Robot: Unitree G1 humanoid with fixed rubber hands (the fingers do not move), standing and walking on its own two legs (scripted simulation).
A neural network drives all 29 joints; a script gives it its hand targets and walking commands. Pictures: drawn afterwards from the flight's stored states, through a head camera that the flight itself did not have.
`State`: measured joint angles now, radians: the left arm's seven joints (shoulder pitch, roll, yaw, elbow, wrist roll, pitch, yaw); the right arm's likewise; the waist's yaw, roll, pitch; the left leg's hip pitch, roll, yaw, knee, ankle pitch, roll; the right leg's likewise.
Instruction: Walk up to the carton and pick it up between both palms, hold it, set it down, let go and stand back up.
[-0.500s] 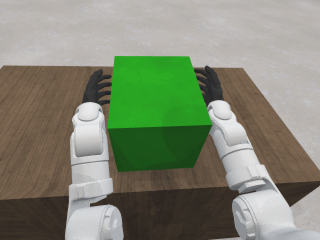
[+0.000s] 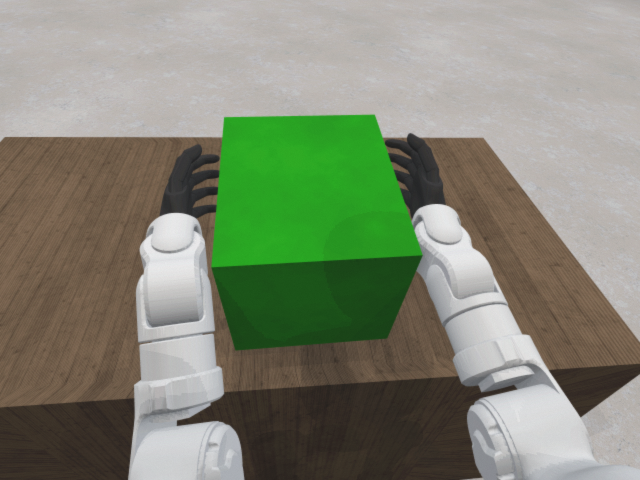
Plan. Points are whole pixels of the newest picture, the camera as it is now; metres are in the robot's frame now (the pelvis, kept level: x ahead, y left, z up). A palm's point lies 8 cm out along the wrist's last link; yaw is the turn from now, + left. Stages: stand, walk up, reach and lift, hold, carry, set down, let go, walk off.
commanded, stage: hold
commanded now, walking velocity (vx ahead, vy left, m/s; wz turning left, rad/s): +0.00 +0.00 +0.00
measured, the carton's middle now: (306, 229) +0.37 +0.01 +0.14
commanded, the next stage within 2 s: none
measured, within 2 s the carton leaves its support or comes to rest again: neither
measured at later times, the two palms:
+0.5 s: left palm (182, 208) +0.36 +0.15 +0.19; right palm (425, 197) +0.36 -0.13 +0.19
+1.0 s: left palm (182, 212) +0.35 +0.15 +0.19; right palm (426, 200) +0.36 -0.13 +0.19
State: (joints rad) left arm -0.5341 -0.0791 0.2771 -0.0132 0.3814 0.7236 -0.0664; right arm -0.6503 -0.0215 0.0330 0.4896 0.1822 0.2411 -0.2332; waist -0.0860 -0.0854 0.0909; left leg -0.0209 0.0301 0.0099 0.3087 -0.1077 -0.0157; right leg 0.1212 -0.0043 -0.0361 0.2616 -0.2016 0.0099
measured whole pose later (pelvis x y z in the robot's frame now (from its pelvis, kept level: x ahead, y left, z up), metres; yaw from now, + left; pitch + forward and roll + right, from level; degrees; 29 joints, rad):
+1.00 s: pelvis +0.00 +0.00 +0.00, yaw +0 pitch -10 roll +0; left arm -0.56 -0.08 0.28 0.02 0.38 0.72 -0.06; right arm -0.66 -0.01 0.00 0.50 0.16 0.24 -0.22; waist -0.08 -0.08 0.08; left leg -0.03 0.03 0.01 0.30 -0.09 -0.01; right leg 0.10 0.00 -0.04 0.27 -0.20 0.01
